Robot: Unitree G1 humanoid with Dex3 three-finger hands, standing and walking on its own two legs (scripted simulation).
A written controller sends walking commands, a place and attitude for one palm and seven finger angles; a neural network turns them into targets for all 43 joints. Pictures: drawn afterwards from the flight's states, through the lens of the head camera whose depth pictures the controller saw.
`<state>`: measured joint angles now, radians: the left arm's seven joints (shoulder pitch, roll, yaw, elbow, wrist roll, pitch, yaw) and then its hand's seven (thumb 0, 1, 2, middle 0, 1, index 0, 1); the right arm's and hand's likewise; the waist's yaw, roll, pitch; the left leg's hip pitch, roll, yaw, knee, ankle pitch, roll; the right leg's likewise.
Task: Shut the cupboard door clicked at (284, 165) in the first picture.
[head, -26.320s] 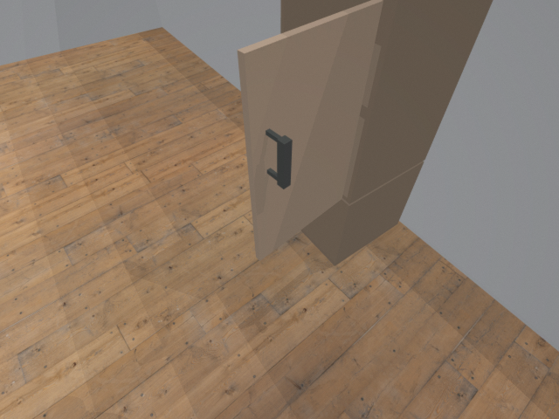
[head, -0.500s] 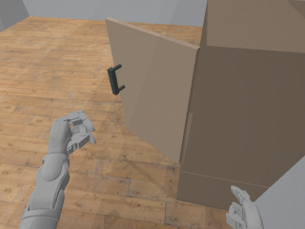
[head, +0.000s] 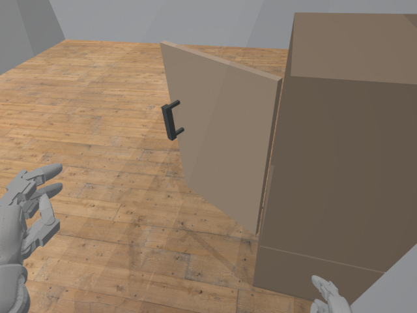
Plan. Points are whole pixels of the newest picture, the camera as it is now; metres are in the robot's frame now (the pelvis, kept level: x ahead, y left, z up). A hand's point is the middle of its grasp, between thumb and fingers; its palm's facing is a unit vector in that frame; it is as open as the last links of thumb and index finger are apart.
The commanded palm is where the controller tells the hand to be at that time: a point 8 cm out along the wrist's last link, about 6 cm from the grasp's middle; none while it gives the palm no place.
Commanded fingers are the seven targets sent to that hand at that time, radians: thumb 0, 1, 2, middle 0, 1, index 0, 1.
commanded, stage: draw the hand back to the body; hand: left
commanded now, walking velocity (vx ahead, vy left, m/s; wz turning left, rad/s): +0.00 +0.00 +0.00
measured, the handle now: (174, 120) +0.65 +0.20 +0.02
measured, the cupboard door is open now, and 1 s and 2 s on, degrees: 62 62 62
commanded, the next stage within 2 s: step back with the hand held close in 0.40 s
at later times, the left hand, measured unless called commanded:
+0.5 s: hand (49, 231) +0.18 +0.26 +0.16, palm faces +0.47 -0.79 -0.39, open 7.4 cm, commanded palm +0.13 +0.29 +0.17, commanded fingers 0.00 0.90 0.90 -0.20 -0.30 -0.20 -0.30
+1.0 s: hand (25, 243) +0.16 +0.28 +0.16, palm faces +0.43 -0.76 -0.48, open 7.4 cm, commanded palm +0.10 +0.31 +0.17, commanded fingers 0.00 0.90 0.90 -0.20 -0.30 -0.20 -0.30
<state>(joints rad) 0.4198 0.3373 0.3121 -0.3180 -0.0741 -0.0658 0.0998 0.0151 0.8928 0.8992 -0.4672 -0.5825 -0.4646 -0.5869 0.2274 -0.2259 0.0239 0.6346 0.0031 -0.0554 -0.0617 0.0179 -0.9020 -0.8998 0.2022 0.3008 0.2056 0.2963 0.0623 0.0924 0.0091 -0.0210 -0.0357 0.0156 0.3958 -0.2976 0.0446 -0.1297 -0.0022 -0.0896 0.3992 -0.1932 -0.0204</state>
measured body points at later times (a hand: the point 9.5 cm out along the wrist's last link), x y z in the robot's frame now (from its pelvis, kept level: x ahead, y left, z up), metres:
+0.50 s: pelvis -0.01 -0.01 +0.00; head -0.04 -0.04 +0.45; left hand +0.15 +0.29 +0.18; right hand +0.17 -0.23 -0.09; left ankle -0.05 +0.09 -0.74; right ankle +0.02 -0.11 -0.74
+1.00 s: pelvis -0.05 +0.02 -0.02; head -0.05 +0.01 +0.43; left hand +0.13 +0.32 +0.19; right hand +0.12 -0.23 -0.10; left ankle -0.05 +0.09 -0.74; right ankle +0.02 -0.11 -0.74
